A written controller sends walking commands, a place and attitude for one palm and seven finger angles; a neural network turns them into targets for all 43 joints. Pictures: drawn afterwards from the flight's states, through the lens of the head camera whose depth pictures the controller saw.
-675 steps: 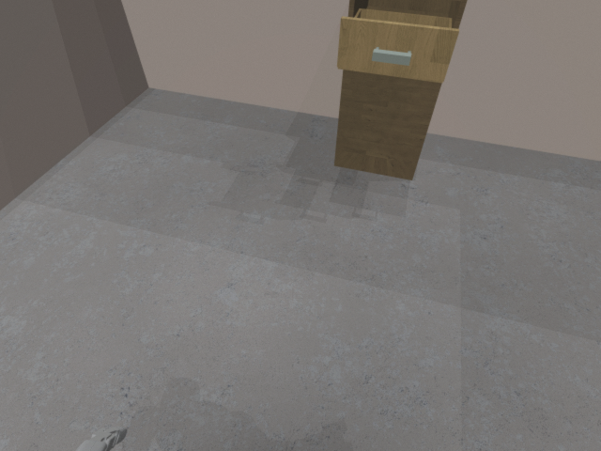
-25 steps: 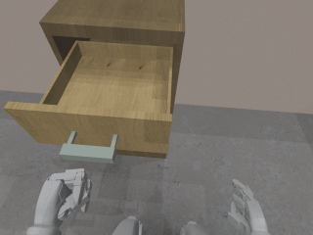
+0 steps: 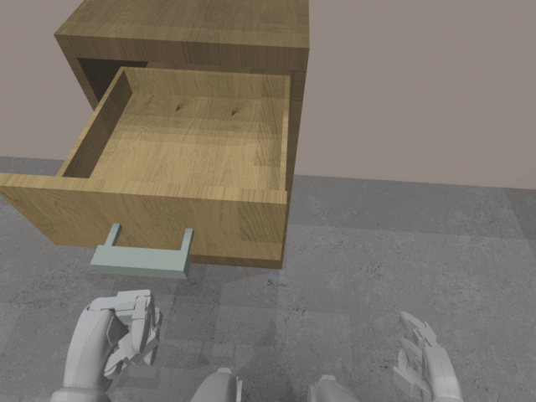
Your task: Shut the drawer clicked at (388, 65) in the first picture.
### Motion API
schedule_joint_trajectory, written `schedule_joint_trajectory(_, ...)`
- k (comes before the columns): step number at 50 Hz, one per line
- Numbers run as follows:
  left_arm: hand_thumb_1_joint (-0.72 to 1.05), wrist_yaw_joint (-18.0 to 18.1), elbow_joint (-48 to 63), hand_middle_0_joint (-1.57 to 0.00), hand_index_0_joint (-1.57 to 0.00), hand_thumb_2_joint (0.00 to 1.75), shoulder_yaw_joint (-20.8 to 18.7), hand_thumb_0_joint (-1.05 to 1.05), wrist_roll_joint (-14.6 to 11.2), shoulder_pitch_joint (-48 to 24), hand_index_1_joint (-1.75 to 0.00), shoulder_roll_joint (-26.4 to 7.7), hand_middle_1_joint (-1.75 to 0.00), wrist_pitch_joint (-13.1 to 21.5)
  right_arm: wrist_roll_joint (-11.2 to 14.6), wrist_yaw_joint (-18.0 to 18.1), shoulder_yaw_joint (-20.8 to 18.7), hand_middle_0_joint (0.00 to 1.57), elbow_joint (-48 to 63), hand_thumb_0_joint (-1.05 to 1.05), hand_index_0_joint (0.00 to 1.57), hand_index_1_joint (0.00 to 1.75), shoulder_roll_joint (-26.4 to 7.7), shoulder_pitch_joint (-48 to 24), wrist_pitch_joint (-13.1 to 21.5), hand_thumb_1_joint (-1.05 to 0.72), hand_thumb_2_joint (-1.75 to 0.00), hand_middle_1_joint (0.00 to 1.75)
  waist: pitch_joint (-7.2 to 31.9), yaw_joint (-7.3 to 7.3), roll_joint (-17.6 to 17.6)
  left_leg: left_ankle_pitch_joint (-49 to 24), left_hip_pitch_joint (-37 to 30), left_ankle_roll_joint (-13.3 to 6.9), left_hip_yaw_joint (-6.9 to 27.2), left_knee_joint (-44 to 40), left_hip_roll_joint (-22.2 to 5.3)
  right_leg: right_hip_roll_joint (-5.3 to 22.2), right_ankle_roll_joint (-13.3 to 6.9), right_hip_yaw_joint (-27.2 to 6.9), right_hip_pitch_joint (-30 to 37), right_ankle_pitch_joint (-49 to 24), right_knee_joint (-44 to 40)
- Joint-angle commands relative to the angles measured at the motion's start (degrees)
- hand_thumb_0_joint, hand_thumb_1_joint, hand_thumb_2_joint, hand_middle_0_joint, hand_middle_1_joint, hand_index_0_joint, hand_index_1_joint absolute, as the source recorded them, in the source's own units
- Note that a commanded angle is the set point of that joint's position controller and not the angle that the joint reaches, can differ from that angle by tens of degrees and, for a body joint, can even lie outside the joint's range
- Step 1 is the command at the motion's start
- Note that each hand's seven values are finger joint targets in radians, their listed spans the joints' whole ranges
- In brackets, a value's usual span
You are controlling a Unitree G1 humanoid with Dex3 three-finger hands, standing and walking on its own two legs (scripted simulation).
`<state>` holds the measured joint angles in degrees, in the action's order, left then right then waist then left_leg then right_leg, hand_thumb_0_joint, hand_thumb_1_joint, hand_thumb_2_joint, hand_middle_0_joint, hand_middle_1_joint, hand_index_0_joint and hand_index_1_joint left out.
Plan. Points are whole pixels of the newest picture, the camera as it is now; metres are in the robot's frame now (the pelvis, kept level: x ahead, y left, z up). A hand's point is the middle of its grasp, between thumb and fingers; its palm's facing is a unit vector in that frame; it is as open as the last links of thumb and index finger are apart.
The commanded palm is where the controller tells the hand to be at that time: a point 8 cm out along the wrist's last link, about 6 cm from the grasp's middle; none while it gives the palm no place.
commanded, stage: push the drawer shut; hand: left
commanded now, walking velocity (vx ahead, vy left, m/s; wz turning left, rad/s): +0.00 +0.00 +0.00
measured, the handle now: (147, 247) +0.31 +0.19 +0.06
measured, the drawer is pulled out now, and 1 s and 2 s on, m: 0.28 0.21 0.09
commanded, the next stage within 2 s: none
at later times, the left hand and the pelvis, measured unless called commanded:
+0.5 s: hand (161, 301) +0.24 +0.15 +0.06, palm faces -0.03 -1.00 -0.07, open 3.1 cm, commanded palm +0.23 +0.21 +0.07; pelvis +0.00 -0.01 +0.00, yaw +1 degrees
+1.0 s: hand (171, 255) +0.30 +0.15 +0.06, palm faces -0.05 -1.00 -0.06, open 3.2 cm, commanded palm +0.30 +0.20 +0.07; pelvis -0.01 +0.00 +0.01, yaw +0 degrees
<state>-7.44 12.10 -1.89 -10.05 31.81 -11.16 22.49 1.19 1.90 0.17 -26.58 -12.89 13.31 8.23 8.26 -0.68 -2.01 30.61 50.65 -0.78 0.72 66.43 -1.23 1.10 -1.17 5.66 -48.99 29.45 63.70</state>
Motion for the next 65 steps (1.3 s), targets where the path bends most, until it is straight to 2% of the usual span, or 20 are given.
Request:
schedule_joint_trajectory(1,0.90,-0.22,11.53,-1.40,-1.40,0.90,-4.25,0.00,-1.40,-0.33,-1.60,-4.80,-1.60,4.28,0.35,0.53,-2.89,0.20,8.94,0.00,0.20,0.30,-6.81,-2.83,2.95,-0.90,-0.90,0.30,10.08,-0.65,-0.34,-11.24,-7.04,-0.32,1.59,-10.89,1.09,-1.32,-0.49,-2.37,7.76,-7.68,-9.97)
schedule_joint_trajectory(9,0.90,-0.88,8.37,-1.40,-1.40,0.90,-4.63,0.00,-2.01,-8.72,-1.60,-5.48,-1.60,1.48,0.34,1.05,-2.35,0.20,8.54,0.00,0.20,0.30,-7.64,-2.31,2.75,-0.90,-0.90,0.30,9.64,-2.01,0.96,-10.29,-5.78,-0.62,1.35,-10.25,1.30,-1.05,-0.07,-3.54,8.37,-7.08,-11.56)
schedule_joint_trajectory(13,0.90,-0.98,7.32,-1.40,-1.40,0.90,-6.26,0.00,-2.60,-11.28,-1.60,-6.52,-1.60,1.65,0.25,1.18,-2.36,0.20,7.97,0.00,0.20,0.30,-7.85,-1.85,3.14,-0.90,-0.90,0.30,12.22,-1.53,1.42,-12.48,-6.68,-0.67,0.95,-10.31,1.32,-0.88,0.05,-3.97,10.81,-9.85,-11.77)
schedule_joint_trajectory(16,0.90,-0.92,5.79,-1.40,-1.40,0.90,-5.95,0.00,-2.32,-12.46,-1.60,-6.28,-1.60,1.26,0.26,1.01,-2.22,0.20,7.62,0.00,0.20,0.30,-7.87,-1.72,3.18,-0.90,-0.90,0.30,12.42,-1.53,-0.45,-14.23,-7.99,-0.61,0.89,-10.75,1.33,-0.90,-0.05,-3.53,10.90,-12.21,-11.39)
schedule_joint_trajectory(17,0.90,-0.84,6.30,-1.40,-1.40,0.90,-5.44,0.00,-2.49,-15.17,-1.60,-6.16,-1.60,1.34,0.24,1.00,-2.18,0.20,7.43,0.00,0.20,0.30,-7.99,-1.47,3.29,-0.90,-0.90,0.30,12.02,-2.42,0.07,-13.96,-7.94,-0.63,0.96,-10.57,1.26,-0.83,0.17,-3.42,10.33,-12.17,-11.51)
schedule_joint_trajectory(24,0.90,-0.86,2.91,-1.40,-1.40,0.90,-6.04,0.00,-2.42,-21.98,-1.60,-7.17,-1.60,2.41,0.07,1.09,-2.22,0.20,5.47,0.00,0.20,0.30,-8.63,-1.33,4.03,-0.90,-0.90,0.30,12.08,-3.05,1.57,-12.44,-7.34,-0.66,1.15,-10.26,1.23,-0.69,0.25,-3.89,9.48,-10.40,-11.91)
schedule_joint_trajectory(28,0.90,-1.28,1.81,-1.40,-1.40,0.90,-5.74,0.00,-2.30,-25.94,-1.60,-7.06,-1.60,2.54,0.15,1.15,-2.13,0.20,4.86,0.00,0.20,0.30,-8.76,-1.54,4.11,-0.90,-0.90,0.30,13.59,-2.91,-0.48,-13.02,-8.76,-0.65,1.22,-10.78,1.29,-0.61,0.04,-3.60,9.54,-10.86,-11.63)
schedule_joint_trajectory(31,0.90,-1.05,-0.75,-1.40,-1.40,0.90,-5.09,0.00,-2.16,-30.63,-1.60,-6.79,-1.60,1.63,0.23,1.24,-1.96,0.20,4.10,0.00,0.20,0.30,-9.03,-1.80,4.02,-0.90,-0.90,0.30,12.83,-3.70,-0.13,-11.32,-8.73,-0.74,1.50,-11.12,1.19,-0.71,0.16,-3.64,8.42,-8.79,-12.25)
schedule_joint_trajectory(35,0.90,-0.92,-3.48,-1.40,-1.40,0.90,-7.02,0.00,-2.33,-34.62,-1.60,-8.78,-1.60,0.75,0.30,1.47,-1.89,0.20,3.71,0.00,0.20,0.30,-9.43,-1.93,3.71,-0.90,-0.90,0.30,13.74,-3.27,1.33,-11.09,-8.44,-0.88,1.54,-11.75,1.25,-0.69,0.15,-3.98,9.91,-8.34,-12.92)
schedule_joint_trajectory(39,0.90,-1.01,-5.47,-1.40,-1.40,0.90,-5.85,0.00,-2.54,-39.41,-1.60,-7.24,-1.60,0.06,0.41,1.23,-1.63,0.20,3.22,0.00,0.20,0.30,-9.11,-2.25,3.47,-0.90,-0.90,0.30,14.01,-3.19,-0.54,-10.74,-9.77,-0.56,1.60,-12.87,1.37,-0.55,0.09,-3.64,9.95,-8.31,-13.10)
schedule_joint_trajectory(40,0.90,-0.78,-7.06,-1.40,-1.40,0.90,-7.13,0.00,-2.34,-39.26,-1.60,-8.66,-1.60,-0.15,0.48,1.30,-1.69,0.20,2.97,0.00,0.20,0.30,-9.32,-2.18,3.31,-0.90,-0.90,0.30,13.42,-3.05,-0.09,-10.94,-9.81,-0.61,1.66,-13.04,1.22,-0.68,-0.07,-3.60,9.76,-8.29,-13.32)
schedule_joint_trajectory(44,0.90,-0.56,-9.37,-1.40,-1.40,0.90,-7.05,0.00,-2.44,-42.88,-1.60,-7.83,-1.60,-0.17,0.43,1.05,-1.62,0.20,2.71,0.00,0.20,0.30,-9.16,-2.09,2.94,-0.90,-0.90,0.30,14.08,-2.88,0.11,-10.64,-10.28,-0.45,1.51,-13.72,1.33,-0.57,0.02,-3.69,10.34,-8.29,-13.57)
schedule_joint_trajectory(50,0.90,0.68,-13.11,-1.40,-1.40,0.90,-5.64,0.00,-1.08,-49.55,-1.60,-7.52,-1.60,0.36,0.34,0.60,-1.71,0.20,1.89,0.00,0.20,0.30,-9.61,-1.41,2.21,-0.90,-0.90,0.30,13.15,-3.79,0.63,-10.41,-10.93,-0.40,2.06,-14.25,1.00,-0.74,-0.07,-3.25,8.49,-8.20,-13.17)
schedule_joint_trajectory(51,0.90,0.86,-13.95,-1.40,-1.40,0.90,-6.06,0.00,-0.81,-49.56,-1.60,-7.52,-1.60,0.47,0.24,0.55,-1.78,0.20,1.79,0.00,0.20,0.30,-9.55,-1.20,2.07,-0.90,-0.90,0.30,14.10,-3.20,-0.23,-11.08,-11.49,-0.27,2.10,-14.48,1.01,-0.74,-0.22,-3.23,8.75,-8.76,-12.82)
schedule_joint_trajectory(53,0.90,1.23,-14.31,-1.40,-1.40,0.90,-5.09,0.00,-0.37,-52.66,-1.60,-6.98,-1.60,0.80,0.17,0.44,-1.80,0.20,1.51,0.00,0.20,0.30,-9.55,-1.04,1.84,-0.90,-0.90,0.30,14.78,-3.63,-0.74,-11.15,-12.17,-0.17,2.22,-14.49,1.01,-0.63,-0.20,-3.13,8.20,-8.96,-12.57)
schedule_joint_trajectory(55,0.90,1.59,-16.36,-1.40,-1.40,0.90,-6.74,0.00,-0.05,-52.15,-1.60,-8.62,-1.60,0.85,0.16,0.43,-2.02,0.20,1.29,0.00,0.20,0.30,-9.90,-0.50,1.45,-0.90,-0.90,0.30,15.17,-3.45,1.50,-12.19,-11.88,-0.33,2.22,-14.49,0.82,-0.86,-0.19,-3.17,8.97,-9.78,-12.64)
schedule_joint_trajectory(59,0.90,1.82,-17.45,-1.40,-1.40,0.90,-6.33,0.00,0.22,-56.15,-1.60,-8.03,-1.60,1.19,0.16,0.23,-2.08,0.20,0.71,0.00,0.20,0.30,-9.70,-0.03,0.80,-0.90,-0.90,0.30,16.87,-3.34,-0.80,-13.55,-13.17,-0.06,1.98,-14.56,0.93,-0.65,-0.28,-3.33,9.38,-11.38,-12.40)
schedule_joint_trajectory(62,0.90,2.13,-20.94,-1.40,-1.40,0.90,-6.23,0.00,0.51,-61.11,-1.60,-8.36,-1.60,1.01,0.26,0.39,-2.01,0.20,-0.20,0.00,0.20,0.30,-10.00,0.44,0.13,-0.90,-0.90,0.30,15.03,-4.63,1.12,-11.62,-12.37,-0.21,2.42,-14.56,0.64,-0.82,-0.08,-3.26,7.50,-9.81,-12.63)
schedule_joint_trajectory(64,0.90,2.24,-21.49,-1.40,-1.40,0.90,-5.65,0.00,0.67,-62.12,-1.60,-7.52,-1.60,1.07,0.16,0.23,-2.02,0.20,-0.20,0.00,0.20,0.30,-9.82,0.73,-0.04,-0.90,-0.90,0.30,16.32,-4.28,-1.10,-12.38,-13.42,-0.11,2.16,-14.62,0.82,-0.77,-0.21,-3.39,7.97,-10.52,-12.73)
schedule_joint_trajectory(65,0.90,2.21,-22.52,-1.40,-1.40,0.90,-6.98,0.00,0.57,-63.35,-1.60,-9.10,-1.60,1.08,0.08,0.26,-2.00,0.20,-0.36,0.00,0.20,0.30,-10.14,1.10,-0.17,-0.90,-0.90,0.30,16.83,-4.32,0.11,-12.62,-12.61,-0.21,2.35,-14.57,0.81,-0.86,-0.24,-3.36,8.43,-10.66,-12.48)
